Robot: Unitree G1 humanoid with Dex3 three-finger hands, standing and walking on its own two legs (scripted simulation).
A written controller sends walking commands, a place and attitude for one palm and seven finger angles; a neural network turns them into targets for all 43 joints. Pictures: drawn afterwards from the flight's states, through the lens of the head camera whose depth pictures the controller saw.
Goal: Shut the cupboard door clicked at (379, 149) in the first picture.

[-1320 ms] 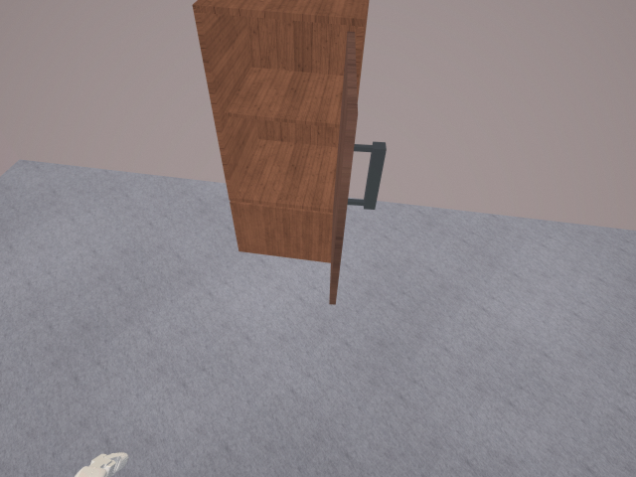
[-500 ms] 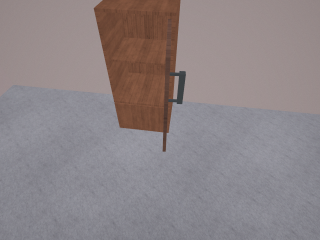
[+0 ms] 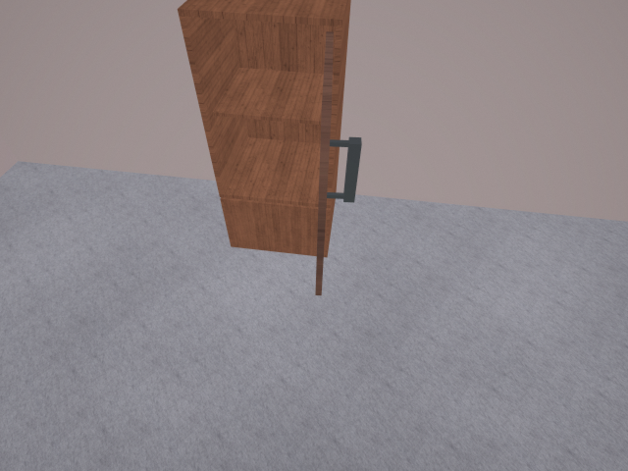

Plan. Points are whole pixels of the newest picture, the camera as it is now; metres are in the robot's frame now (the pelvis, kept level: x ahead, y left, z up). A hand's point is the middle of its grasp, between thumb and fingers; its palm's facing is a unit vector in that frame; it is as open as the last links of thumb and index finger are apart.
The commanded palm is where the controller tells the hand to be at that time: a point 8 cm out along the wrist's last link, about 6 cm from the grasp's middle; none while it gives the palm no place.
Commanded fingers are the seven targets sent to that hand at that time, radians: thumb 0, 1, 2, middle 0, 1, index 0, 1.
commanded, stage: look at it before walking up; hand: left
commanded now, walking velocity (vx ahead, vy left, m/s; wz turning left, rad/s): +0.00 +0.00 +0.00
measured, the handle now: (342, 171) +0.71 -0.02 -0.04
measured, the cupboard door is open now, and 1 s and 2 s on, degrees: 95 95 95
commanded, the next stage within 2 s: walk around to get in front in 1.48 s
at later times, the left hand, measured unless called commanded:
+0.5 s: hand out of the picture +0.09 +0.25 -0.15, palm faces -0.02 -0.94 -0.34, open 7.4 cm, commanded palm none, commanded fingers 0.00 0.90 0.90 -0.20 -0.30 -0.20 -0.30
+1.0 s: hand out of the picture +0.08 +0.25 -0.15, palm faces -0.02 -0.94 -0.34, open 7.4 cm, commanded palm none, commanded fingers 0.00 0.90 0.90 -0.20 -0.30 -0.20 -0.30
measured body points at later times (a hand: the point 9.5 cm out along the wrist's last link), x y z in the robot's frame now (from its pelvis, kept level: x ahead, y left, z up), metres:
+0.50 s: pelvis +0.01 +0.00 +0.00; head +0.01 +0.00 +0.45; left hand +0.09 +0.30 -0.13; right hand +0.10 -0.30 -0.13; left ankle +0.00 +0.12 -0.75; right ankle +0.01 -0.12 -0.75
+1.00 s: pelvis +0.01 +0.00 +0.00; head +0.01 +0.00 +0.45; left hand +0.08 +0.30 -0.13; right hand +0.08 -0.30 -0.13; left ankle +0.00 +0.12 -0.75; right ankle +0.01 -0.12 -0.75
